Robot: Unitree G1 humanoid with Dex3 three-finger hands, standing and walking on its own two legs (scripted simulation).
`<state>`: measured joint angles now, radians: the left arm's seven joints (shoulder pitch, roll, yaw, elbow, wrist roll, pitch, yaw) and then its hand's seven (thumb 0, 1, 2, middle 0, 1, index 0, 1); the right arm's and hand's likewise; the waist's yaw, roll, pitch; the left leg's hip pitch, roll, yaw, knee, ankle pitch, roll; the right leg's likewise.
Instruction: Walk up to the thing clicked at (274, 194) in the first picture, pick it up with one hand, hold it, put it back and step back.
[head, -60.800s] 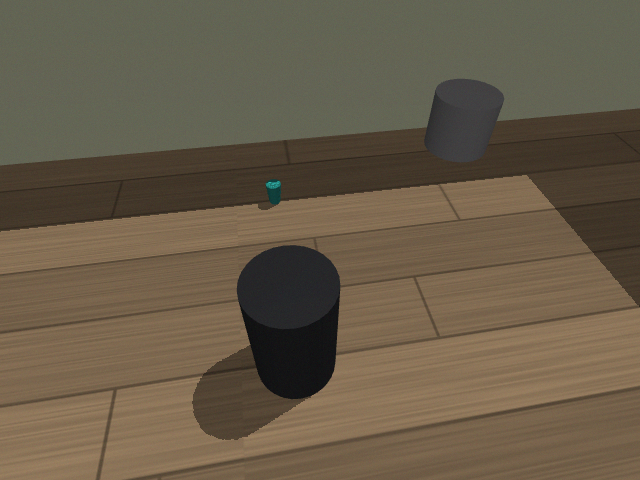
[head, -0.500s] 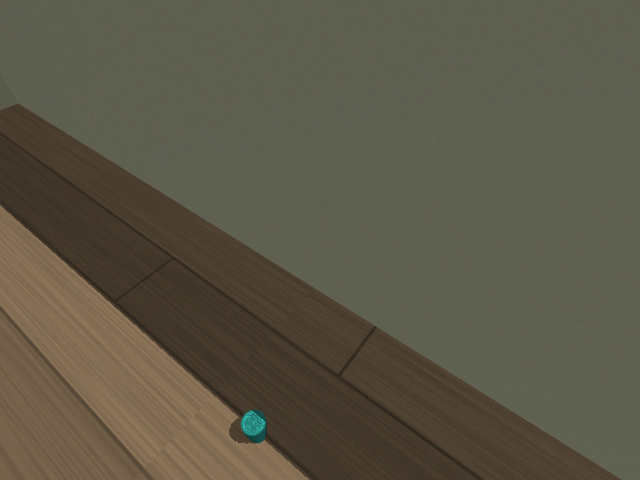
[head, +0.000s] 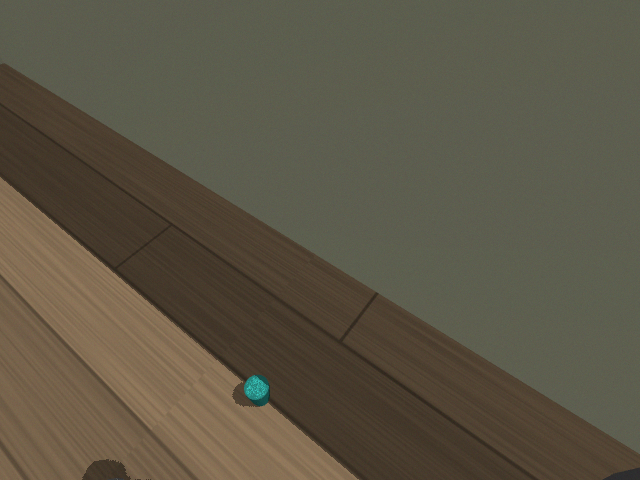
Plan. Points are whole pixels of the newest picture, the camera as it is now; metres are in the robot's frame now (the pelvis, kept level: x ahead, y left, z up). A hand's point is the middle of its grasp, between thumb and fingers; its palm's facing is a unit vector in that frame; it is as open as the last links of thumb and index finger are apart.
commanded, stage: step back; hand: left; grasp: from above
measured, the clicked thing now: (258, 392) +0.43 +0.21 -0.72
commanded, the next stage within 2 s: none
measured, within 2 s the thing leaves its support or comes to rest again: neither
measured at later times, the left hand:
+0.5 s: hand out of the picture +0.00 +0.28 -0.17, palm faces -0.08 -0.91 -0.40, open 7.4 cm
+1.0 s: hand out of the picture -0.09 +0.30 -0.16, palm faces +0.02 -0.93 -0.38, open 7.4 cm
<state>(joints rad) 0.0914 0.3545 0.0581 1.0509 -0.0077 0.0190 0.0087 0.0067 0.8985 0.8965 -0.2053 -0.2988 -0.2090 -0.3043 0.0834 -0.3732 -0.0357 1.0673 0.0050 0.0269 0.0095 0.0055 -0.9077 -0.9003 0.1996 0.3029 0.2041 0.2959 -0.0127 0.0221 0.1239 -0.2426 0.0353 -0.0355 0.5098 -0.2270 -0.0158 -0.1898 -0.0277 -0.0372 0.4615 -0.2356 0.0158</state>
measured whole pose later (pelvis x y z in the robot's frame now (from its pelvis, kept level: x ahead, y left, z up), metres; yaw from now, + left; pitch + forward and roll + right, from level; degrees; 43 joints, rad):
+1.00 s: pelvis -0.22 +0.03 -0.01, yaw +0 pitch -3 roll -1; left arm 0.12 0.39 0.08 0.81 0.00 0.07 0.03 0.01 0.90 0.90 -0.20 -0.30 -0.21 -0.30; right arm 0.14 -0.36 -0.04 0.87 -0.03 0.03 -0.01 0.01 -0.91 -0.90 0.20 0.30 0.21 0.30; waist 0.00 -0.03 0.17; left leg -0.28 -0.02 -0.02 0.62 -0.29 0.03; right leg -0.47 0.10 0.14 1.13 -0.53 -0.02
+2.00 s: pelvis -0.57 +0.01 -0.02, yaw -4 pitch -3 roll -2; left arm 0.18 0.36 0.07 0.90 0.03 0.04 0.00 0.01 0.90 0.90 -0.20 -0.30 -0.21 -0.30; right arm 0.06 -0.41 -0.05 0.84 -0.02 0.06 -0.01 0.00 -0.91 -0.90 0.20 0.30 0.21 0.30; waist 0.02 0.07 0.16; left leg -0.47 0.06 -0.03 0.73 -0.29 0.00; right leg -0.23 0.05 0.01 0.67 -0.39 -0.01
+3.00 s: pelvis -0.60 +0.01 +0.00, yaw +1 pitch -2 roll +0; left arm 0.09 0.36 0.04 1.06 0.01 -0.02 0.00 0.01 0.90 0.90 -0.20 -0.30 -0.21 -0.30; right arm 0.11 -0.34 -0.04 1.07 -0.03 -0.02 0.00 0.01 -0.91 -0.90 0.20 0.30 0.20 0.30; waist 0.01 -0.01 0.05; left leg -0.16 -0.01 -0.02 0.50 -0.30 0.01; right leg -0.18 -0.01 -0.02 0.49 -0.28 0.00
